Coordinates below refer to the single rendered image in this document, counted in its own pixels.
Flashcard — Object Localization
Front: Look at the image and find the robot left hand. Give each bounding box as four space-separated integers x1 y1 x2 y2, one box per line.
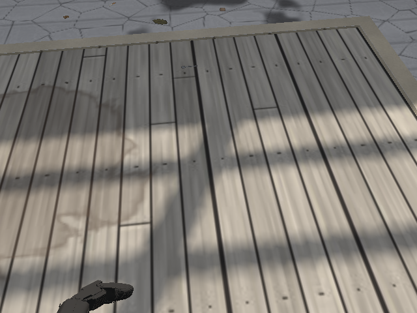
57 280 134 313

